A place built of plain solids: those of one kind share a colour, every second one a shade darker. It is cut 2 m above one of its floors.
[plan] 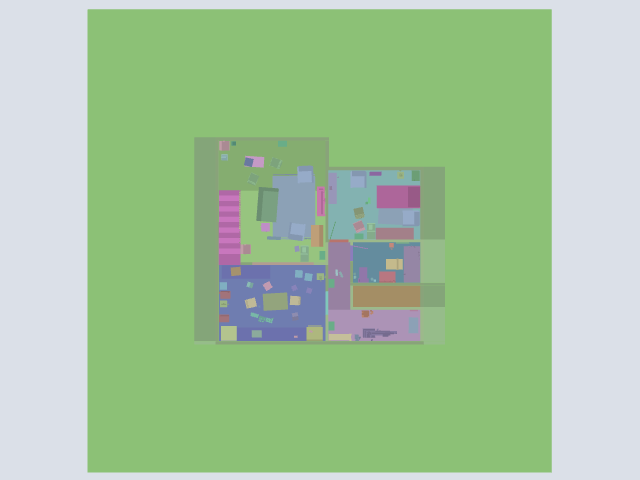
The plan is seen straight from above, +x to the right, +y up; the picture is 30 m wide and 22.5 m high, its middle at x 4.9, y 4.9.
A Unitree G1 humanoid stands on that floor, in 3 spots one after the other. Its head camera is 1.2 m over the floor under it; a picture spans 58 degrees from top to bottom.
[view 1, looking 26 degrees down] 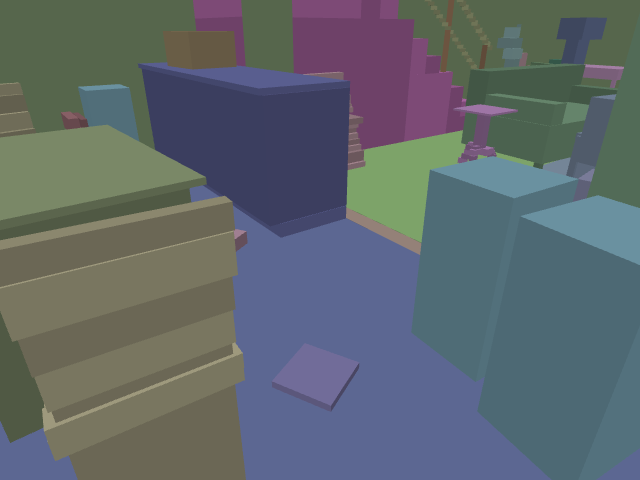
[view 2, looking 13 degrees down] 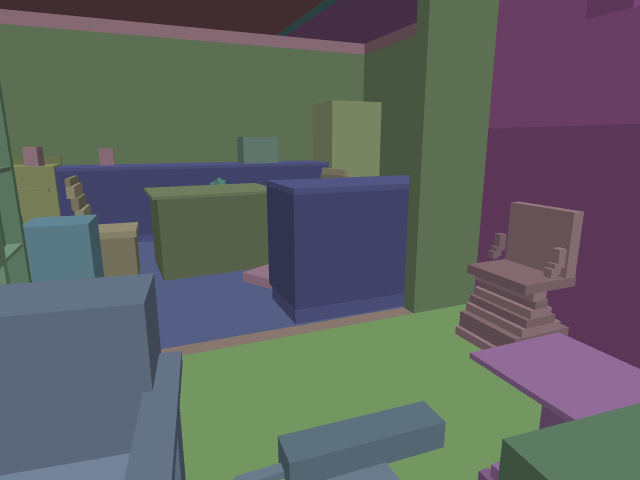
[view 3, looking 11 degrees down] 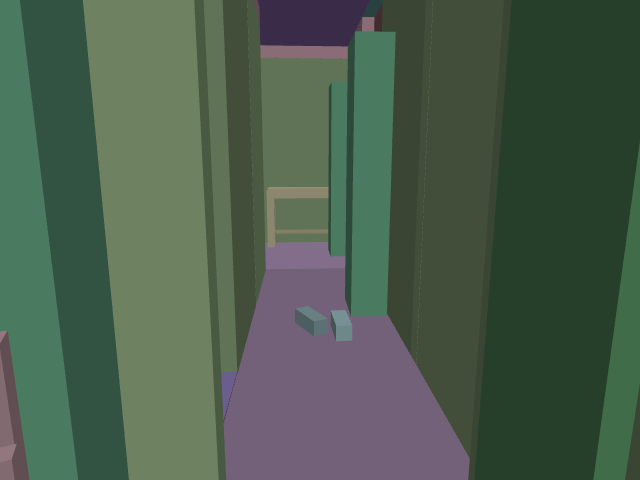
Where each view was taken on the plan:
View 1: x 4.72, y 1.93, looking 144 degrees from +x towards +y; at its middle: floor_kitchen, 2.74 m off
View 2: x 3.48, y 6.28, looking -113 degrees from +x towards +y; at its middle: counter_run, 2.85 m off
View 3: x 5.97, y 6.17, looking -93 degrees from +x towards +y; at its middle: wall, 6.14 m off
